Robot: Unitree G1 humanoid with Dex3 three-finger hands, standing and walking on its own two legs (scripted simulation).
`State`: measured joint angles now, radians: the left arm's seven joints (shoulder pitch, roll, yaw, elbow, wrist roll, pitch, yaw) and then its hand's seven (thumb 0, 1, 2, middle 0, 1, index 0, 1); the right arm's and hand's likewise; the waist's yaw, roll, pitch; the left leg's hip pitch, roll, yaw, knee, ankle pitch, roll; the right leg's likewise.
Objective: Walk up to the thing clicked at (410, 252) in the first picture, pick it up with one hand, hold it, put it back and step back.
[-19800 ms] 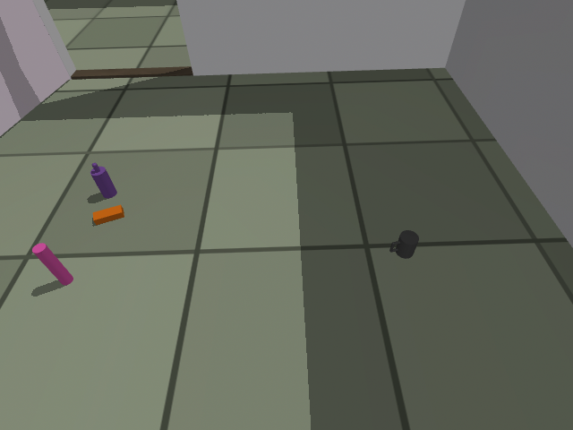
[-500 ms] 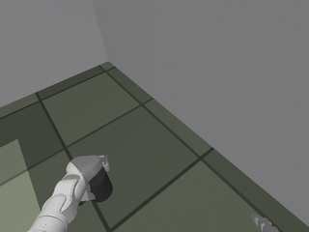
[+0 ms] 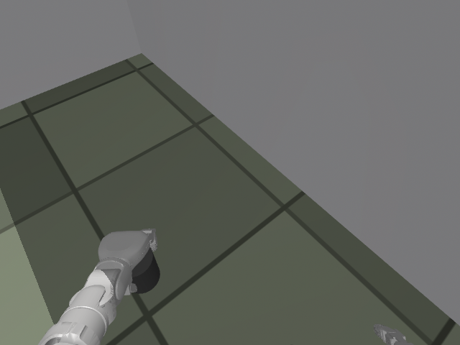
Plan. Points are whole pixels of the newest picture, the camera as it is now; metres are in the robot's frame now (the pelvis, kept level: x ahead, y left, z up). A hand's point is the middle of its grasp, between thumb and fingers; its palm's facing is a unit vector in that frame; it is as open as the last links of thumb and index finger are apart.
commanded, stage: crouch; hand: left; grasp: from above
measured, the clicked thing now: (131, 273) +0.31 +0.23 -0.14
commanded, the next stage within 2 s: lower in 1.54 s
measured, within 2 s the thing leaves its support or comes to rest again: neither
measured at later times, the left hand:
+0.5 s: hand (161, 279) +0.36 +0.21 -0.34, palm faces -0.46 +0.01 -0.89, open 10.1 cm
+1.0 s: hand (171, 288) +0.37 +0.21 -0.49, palm faces -0.47 -0.01 -0.88, open 10.1 cm
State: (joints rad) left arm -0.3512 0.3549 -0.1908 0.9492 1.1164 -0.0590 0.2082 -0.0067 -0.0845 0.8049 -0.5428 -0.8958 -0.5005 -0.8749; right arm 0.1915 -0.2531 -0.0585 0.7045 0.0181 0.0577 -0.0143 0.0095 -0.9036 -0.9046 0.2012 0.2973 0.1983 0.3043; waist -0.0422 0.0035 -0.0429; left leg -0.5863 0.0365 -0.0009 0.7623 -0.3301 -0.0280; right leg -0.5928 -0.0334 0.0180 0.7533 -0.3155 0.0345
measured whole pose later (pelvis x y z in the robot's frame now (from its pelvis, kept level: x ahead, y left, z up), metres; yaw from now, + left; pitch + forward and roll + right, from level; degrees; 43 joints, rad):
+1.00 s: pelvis -0.05 +0.00 -0.31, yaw -1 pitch +37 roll -4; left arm -0.76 0.44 -0.03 1.25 1.18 -0.04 0.42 0.00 -0.08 0.64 -0.68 -0.74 -0.65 -0.73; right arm 0.12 -0.25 -0.05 0.74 -0.10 -0.05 0.06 0.01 -0.91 -0.90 0.20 0.30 0.20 0.30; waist -0.16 0.02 -0.16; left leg -2.04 0.01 -0.10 2.08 -0.70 -0.04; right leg -2.01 -0.02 0.01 2.04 -0.68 0.05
